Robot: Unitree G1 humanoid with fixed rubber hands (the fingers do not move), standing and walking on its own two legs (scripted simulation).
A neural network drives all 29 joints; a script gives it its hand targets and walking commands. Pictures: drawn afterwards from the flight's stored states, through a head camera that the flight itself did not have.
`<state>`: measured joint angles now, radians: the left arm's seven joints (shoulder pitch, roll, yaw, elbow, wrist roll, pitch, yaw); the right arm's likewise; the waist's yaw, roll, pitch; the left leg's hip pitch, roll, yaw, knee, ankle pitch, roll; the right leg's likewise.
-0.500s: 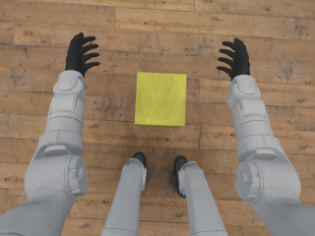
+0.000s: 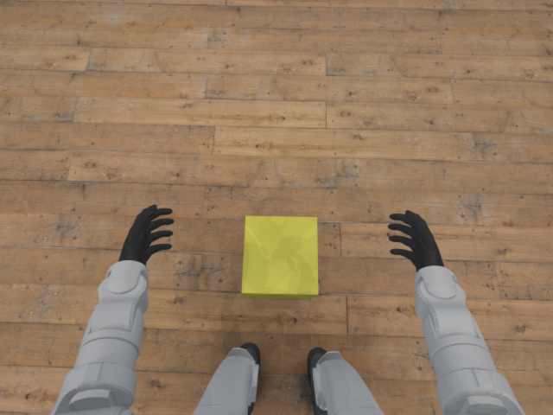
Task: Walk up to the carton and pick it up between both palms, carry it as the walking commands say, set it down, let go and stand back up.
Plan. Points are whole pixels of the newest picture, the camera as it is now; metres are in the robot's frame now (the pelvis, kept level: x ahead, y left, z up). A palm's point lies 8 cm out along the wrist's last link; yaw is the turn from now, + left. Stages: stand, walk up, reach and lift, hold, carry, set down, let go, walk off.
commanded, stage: let go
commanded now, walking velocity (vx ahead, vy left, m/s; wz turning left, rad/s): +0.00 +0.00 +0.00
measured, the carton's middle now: (280, 261) +0.40 +0.01 -0.61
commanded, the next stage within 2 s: stand in 0.80 s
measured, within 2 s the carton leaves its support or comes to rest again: neither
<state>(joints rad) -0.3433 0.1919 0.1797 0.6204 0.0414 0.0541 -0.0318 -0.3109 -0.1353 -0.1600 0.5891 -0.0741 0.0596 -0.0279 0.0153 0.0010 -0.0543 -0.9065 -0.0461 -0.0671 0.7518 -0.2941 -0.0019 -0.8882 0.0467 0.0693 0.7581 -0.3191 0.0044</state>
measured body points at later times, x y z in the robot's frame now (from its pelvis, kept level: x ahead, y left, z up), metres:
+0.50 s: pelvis +0.01 -0.01 +0.04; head +0.03 -0.02 +0.49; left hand +0.18 +0.22 -0.03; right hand +0.18 -0.25 -0.04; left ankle +0.02 +0.12 -0.70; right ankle +0.01 -0.12 -0.70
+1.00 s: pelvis +0.02 +0.01 +0.03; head +0.02 +0.01 +0.48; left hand +0.17 +0.29 -0.05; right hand +0.16 -0.26 -0.06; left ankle +0.02 +0.12 -0.70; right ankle +0.01 -0.12 -0.70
